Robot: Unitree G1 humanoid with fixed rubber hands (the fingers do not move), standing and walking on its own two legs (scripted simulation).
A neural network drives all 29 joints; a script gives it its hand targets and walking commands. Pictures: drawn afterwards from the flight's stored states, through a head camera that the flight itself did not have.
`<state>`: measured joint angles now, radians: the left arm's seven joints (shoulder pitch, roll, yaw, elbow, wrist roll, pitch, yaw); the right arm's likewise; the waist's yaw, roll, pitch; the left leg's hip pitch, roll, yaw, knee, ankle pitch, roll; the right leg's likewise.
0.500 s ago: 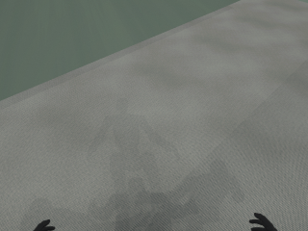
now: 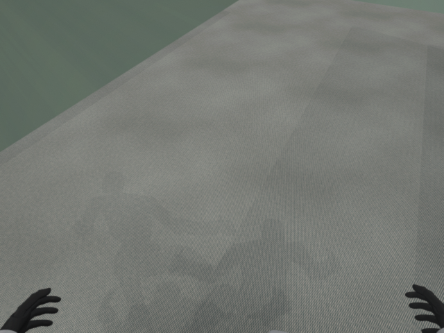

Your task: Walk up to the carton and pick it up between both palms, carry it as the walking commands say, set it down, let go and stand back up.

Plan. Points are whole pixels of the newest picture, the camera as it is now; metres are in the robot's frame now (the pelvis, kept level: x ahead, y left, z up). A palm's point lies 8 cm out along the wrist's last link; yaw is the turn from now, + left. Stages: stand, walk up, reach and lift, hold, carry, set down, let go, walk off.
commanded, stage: walk up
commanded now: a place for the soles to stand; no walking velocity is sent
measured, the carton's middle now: out of the picture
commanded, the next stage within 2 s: none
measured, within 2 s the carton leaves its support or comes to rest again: neither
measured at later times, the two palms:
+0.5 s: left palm (154, 173) +0.49 +0.18 -0.05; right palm out of the picture +0.03 -0.40 -0.01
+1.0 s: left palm (235, 134) +0.67 -0.04 -0.07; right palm out of the picture +0.20 -0.52 -0.06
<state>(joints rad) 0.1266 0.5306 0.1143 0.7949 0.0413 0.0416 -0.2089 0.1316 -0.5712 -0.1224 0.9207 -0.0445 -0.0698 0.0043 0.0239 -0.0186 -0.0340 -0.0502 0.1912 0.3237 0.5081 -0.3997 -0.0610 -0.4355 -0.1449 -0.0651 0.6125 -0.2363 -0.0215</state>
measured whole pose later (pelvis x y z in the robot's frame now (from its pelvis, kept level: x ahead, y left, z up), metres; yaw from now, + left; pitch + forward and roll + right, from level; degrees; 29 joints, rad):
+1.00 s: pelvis +0.36 -0.21 +0.01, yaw -42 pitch +0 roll -2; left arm 0.20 0.46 0.10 0.76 0.01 -0.03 -0.11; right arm 0.30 -0.49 -0.07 0.81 -0.02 -0.12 0.04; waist 0.01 0.02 0.08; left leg -0.51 0.16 0.06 0.76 -0.28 0.01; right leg -0.17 0.06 -0.02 0.47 -0.31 -0.05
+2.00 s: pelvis +0.70 -0.66 +0.00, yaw -59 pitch -1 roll +1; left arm 0.31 0.50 0.07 0.77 0.00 -0.07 -0.06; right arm 0.26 -0.50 -0.08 0.75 0.00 -0.12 0.03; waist 0.01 -0.08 0.05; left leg -0.35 0.06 0.18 0.59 -0.22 0.04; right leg -0.44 -0.02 0.04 1.13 -0.36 -0.03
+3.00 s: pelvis +0.86 -1.09 +0.01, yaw -59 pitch -2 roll +1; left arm 0.24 0.48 0.10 0.78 0.02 -0.05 -0.10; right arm 0.36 -0.53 -0.09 0.76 -0.01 -0.11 0.04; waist -0.05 -0.04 0.03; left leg -0.21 0.08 0.10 0.57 -0.33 0.00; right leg -0.48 -0.10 -0.03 0.68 -0.23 0.00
